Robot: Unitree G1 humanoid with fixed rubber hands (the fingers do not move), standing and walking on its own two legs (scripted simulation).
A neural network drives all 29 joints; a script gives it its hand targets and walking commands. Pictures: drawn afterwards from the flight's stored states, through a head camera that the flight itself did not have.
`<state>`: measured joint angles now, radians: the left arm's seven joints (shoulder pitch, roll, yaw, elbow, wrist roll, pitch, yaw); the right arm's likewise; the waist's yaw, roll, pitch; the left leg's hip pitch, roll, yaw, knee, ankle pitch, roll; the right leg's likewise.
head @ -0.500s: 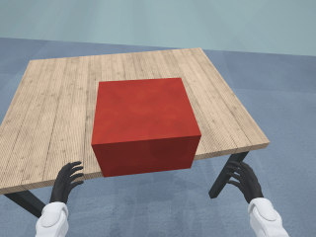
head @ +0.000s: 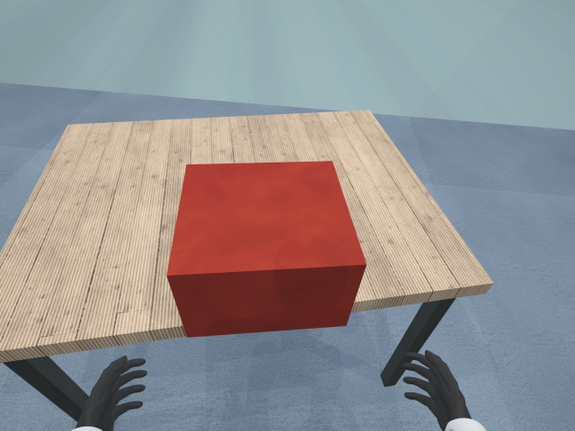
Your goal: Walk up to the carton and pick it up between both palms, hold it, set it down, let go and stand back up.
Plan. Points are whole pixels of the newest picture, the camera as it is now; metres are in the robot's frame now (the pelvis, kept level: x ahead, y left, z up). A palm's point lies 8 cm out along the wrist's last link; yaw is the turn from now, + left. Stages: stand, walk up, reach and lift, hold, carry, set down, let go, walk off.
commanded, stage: set down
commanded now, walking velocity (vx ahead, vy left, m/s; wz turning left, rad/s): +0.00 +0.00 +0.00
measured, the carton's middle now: (264, 243) +0.46 +0.06 -0.03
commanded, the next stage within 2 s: let go in 1.92 s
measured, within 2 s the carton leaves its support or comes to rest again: neither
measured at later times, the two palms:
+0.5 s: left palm out of the picture +0.13 +0.25 -0.08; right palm out of the picture +0.13 -0.21 -0.08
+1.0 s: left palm out of the picture +0.13 +0.25 -0.09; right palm out of the picture +0.13 -0.20 -0.09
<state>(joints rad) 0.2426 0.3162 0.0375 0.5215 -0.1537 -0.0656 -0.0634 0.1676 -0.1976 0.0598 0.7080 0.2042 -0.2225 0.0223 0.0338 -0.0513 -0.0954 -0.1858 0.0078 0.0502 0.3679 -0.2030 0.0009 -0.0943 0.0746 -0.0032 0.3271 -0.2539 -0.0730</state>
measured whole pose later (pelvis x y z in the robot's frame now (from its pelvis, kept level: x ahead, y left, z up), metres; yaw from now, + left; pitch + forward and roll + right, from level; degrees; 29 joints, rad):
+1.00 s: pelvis -0.03 +0.01 -0.01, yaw -1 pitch +1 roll +0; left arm 0.17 0.26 0.01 0.45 -0.01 0.36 0.00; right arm 0.12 -0.10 -0.04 0.77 0.00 -0.01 0.02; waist 0.03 -0.07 -0.05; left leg -0.26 0.01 0.07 0.44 -0.20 0.01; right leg -0.19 0.07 0.00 0.44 -0.26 -0.06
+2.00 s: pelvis -0.02 +0.02 -0.01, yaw -2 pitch +9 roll +0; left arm -0.12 0.10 0.17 0.65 0.16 0.62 -0.01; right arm -0.18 -0.14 -0.03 1.01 0.01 0.15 -0.01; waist -0.03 -0.02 0.01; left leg -0.41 0.00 0.08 0.45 -0.20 0.02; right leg -0.34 0.06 0.02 0.44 -0.26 -0.05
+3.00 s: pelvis -0.04 +0.03 -0.01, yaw +1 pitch +0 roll -1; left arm 0.27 0.23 -0.01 0.60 0.05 -0.02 0.00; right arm 0.26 -0.17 -0.06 0.81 -0.03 -0.05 0.03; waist 0.02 -0.02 -0.04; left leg -0.28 -0.01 0.05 0.47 -0.20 0.04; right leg -0.18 0.06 -0.02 0.42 -0.25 -0.04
